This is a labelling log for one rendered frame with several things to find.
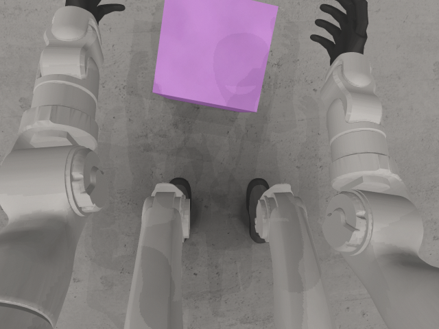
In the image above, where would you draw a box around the robot left foot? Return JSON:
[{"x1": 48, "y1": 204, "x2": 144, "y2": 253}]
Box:
[{"x1": 170, "y1": 178, "x2": 191, "y2": 241}]

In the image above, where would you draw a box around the robot right foot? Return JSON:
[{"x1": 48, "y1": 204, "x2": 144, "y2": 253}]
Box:
[{"x1": 246, "y1": 178, "x2": 269, "y2": 243}]

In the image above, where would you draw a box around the robot right hand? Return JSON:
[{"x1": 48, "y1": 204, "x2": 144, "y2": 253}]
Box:
[{"x1": 310, "y1": 0, "x2": 368, "y2": 66}]

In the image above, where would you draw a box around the robot left hand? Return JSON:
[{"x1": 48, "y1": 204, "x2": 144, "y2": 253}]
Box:
[{"x1": 65, "y1": 0, "x2": 125, "y2": 25}]

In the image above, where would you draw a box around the robot foot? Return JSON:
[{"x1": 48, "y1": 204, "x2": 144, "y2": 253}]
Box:
[
  {"x1": 170, "y1": 178, "x2": 191, "y2": 241},
  {"x1": 246, "y1": 178, "x2": 269, "y2": 243}
]

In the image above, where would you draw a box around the carton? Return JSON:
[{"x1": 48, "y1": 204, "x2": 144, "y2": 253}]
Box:
[{"x1": 152, "y1": 0, "x2": 278, "y2": 112}]

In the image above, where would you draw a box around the robot right upper arm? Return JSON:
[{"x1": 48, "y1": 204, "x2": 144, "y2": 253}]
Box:
[{"x1": 322, "y1": 189, "x2": 439, "y2": 329}]

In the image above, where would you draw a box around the right robot forearm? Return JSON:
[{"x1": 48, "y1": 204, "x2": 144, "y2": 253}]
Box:
[{"x1": 320, "y1": 52, "x2": 415, "y2": 205}]

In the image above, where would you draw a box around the left robot forearm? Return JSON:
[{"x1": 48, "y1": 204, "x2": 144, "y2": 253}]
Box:
[{"x1": 0, "y1": 5, "x2": 104, "y2": 212}]

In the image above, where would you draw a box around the robot left upper arm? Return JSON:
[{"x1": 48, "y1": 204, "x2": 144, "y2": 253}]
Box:
[{"x1": 0, "y1": 145, "x2": 108, "y2": 329}]

